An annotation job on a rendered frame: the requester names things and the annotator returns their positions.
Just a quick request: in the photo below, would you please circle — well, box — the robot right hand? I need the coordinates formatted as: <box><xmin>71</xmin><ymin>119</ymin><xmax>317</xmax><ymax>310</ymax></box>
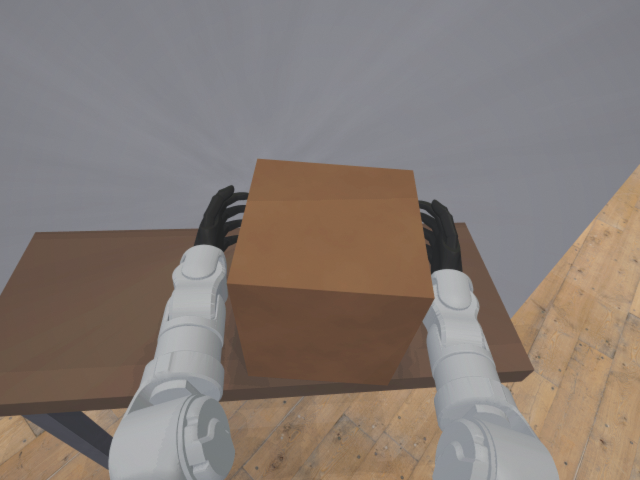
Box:
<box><xmin>418</xmin><ymin>200</ymin><xmax>463</xmax><ymax>275</ymax></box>

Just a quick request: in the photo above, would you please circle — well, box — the robot left hand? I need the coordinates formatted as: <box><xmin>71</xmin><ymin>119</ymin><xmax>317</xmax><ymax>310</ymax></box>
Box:
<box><xmin>194</xmin><ymin>185</ymin><xmax>249</xmax><ymax>252</ymax></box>

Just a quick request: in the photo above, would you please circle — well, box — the robot right upper arm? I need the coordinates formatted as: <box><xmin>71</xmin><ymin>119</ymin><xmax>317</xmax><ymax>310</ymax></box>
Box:
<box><xmin>432</xmin><ymin>417</ymin><xmax>559</xmax><ymax>480</ymax></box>

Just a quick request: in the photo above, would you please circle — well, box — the robot right forearm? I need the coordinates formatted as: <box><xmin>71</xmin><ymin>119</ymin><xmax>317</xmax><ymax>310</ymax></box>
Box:
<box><xmin>422</xmin><ymin>269</ymin><xmax>559</xmax><ymax>476</ymax></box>

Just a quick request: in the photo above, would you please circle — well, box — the table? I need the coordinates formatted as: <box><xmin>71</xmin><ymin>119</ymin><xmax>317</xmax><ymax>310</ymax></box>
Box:
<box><xmin>0</xmin><ymin>223</ymin><xmax>534</xmax><ymax>470</ymax></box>

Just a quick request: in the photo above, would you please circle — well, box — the robot left forearm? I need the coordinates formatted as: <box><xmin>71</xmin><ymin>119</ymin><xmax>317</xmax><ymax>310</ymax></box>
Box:
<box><xmin>109</xmin><ymin>245</ymin><xmax>228</xmax><ymax>480</ymax></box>

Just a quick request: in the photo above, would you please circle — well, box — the carton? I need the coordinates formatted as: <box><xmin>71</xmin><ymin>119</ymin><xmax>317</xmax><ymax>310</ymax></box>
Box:
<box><xmin>227</xmin><ymin>159</ymin><xmax>435</xmax><ymax>386</ymax></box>

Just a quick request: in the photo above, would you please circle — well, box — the robot left upper arm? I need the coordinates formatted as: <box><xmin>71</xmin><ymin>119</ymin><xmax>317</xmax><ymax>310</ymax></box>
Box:
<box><xmin>110</xmin><ymin>394</ymin><xmax>235</xmax><ymax>480</ymax></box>

